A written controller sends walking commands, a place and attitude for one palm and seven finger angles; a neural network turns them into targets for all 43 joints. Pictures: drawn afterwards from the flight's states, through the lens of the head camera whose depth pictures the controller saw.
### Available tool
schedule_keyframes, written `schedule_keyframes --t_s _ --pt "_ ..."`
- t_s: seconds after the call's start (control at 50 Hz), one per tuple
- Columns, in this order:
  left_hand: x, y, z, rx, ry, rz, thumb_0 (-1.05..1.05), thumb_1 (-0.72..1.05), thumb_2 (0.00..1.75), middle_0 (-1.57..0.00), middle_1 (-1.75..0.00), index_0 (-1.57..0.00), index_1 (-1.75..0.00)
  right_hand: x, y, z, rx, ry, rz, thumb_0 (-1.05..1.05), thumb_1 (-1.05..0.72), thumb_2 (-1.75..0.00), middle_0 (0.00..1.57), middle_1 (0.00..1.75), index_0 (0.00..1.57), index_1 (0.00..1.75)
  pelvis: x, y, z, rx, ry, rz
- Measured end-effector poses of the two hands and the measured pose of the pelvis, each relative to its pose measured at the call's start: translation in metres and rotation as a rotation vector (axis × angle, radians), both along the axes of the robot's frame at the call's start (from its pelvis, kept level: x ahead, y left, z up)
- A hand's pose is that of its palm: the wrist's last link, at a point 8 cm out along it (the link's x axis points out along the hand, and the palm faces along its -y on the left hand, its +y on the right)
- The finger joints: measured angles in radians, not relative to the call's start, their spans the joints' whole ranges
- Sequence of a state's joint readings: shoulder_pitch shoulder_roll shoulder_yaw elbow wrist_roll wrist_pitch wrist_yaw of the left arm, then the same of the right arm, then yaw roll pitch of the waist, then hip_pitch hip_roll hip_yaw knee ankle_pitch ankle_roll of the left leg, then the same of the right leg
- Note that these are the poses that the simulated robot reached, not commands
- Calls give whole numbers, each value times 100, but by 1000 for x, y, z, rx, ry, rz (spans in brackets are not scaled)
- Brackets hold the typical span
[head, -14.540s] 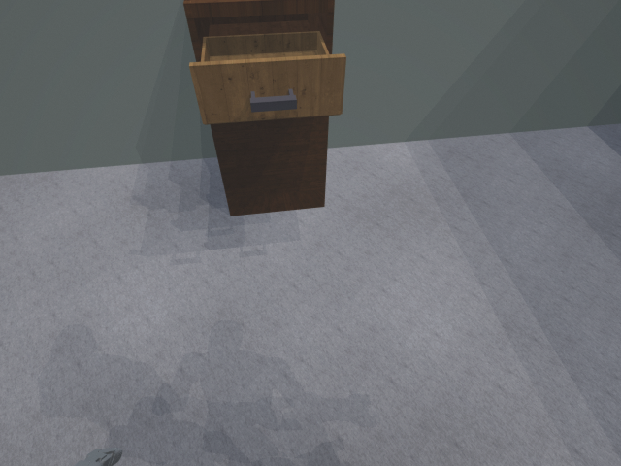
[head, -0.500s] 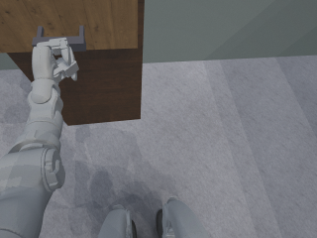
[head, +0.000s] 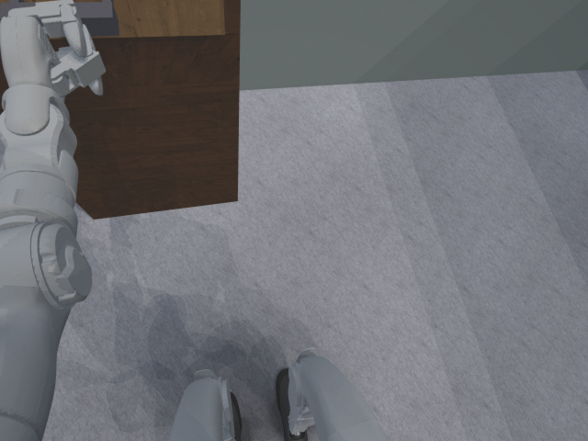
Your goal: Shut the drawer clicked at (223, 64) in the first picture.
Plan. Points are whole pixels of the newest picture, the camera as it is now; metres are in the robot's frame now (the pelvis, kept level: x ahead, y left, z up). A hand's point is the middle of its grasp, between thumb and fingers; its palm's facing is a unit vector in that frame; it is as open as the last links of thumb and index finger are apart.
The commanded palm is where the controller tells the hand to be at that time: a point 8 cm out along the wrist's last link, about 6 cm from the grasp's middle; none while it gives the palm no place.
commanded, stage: push the drawer shut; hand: left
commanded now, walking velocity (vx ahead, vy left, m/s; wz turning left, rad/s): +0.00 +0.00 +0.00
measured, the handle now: (63, 5) +0.66 +0.19 +0.08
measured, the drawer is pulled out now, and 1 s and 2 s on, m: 0.01 0.00 0.00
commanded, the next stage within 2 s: pull the fist back off the drawer in 0.42 s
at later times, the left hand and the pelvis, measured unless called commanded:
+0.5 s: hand (79, 46) +0.60 +0.17 +0.07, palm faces +0.06 -1.00 -0.04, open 3.2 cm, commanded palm +0.64 +0.18 +0.08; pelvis -0.02 +0.00 -0.01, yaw +0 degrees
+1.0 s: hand (82, 48) +0.59 +0.17 +0.07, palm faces +0.07 -1.00 -0.03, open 3.1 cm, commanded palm +0.58 +0.17 +0.08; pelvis -0.02 +0.01 -0.01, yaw +0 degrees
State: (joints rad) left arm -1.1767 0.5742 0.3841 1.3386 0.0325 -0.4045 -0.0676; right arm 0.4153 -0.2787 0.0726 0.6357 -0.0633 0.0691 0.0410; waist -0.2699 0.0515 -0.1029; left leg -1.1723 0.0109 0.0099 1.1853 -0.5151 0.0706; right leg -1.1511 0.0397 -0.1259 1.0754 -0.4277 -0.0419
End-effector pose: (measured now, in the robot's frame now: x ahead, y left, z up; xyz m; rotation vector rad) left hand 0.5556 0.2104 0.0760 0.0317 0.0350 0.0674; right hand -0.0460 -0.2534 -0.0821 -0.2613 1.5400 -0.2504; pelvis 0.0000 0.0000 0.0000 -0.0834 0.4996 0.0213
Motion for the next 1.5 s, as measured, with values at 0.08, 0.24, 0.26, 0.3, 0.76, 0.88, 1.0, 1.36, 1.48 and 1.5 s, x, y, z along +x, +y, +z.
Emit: schedule_keyframes --t_s 0.08,0.24,0.26,0.3,0.76,0.88,1.0,1.36,1.48,1.5 --pt "9 0 1 -1 6 1 1 77 93 -140 -160 -140 -160 -8 3 1 -1 22 -11 1 -90 -90 20 30 20 30 0 0 -2 -5 11 0" --pt "13 8 -1 1 14 -2 -2 66 95 -140 -160 -140 -160 -20 7 2 -3 49 -14 0 -90 -90 20 30 20 30 -5 -1 -6 -15 27 7" --pt "13 9 -1 2 14 0 -2 65 95 -140 -160 -140 -160 -22 7 2 -5 49 -14 0 -90 -90 20 30 20 30 -6 -1 -7 -17 28 8" --pt "13 11 0 4 15 2 -1 63 94 -140 -160 -140 -160 -24 8 2 -9 48 -13 0 -90 -90 20 30 20 30 -8 0 -8 -20 31 12" --pt "17 18 1 7 17 -6 1 55 92 -140 -160 -140 -160 -52 18 3 -37 45 1 0 -90 -90 20 30 20 30 -27 7 -19 -39 57 18" --pt "16 17 1 4 14 0 1 56 91 -140 -160 -140 -160 -53 21 4 -20 60 0 0 -90 -90 20 30 20 30 -26 7 -19 -42 56 23" --pt "13 12 0 -5 12 1 1 63 91 -140 -160 -140 -160 -46 21 5 0 55 -6 0 -90 -90 20 30 20 30 -21 6 -14 -37 46 19" --pt "6 1 -1 -9 4 14 1 83 89 -140 -160 -140 -160 19 8 7 40 -24 -18 1 -90 -90 20 30 20 30 17 3 10 4 -2 -21" --pt "-22 9 14 17 -29 5 2 87 90 -140 -160 -140 -160 53 7 16 72 -83 -44 1 -90 -90 20 30 20 30 35 1 29 19 -48 -41" --pt "-30 11 17 18 -21 2 2 88 90 -140 -160 -140 -160 60 7 19 79 -101 -44 1 -90 -90 20 30 20 30 38 1 34 22 -61 -43"
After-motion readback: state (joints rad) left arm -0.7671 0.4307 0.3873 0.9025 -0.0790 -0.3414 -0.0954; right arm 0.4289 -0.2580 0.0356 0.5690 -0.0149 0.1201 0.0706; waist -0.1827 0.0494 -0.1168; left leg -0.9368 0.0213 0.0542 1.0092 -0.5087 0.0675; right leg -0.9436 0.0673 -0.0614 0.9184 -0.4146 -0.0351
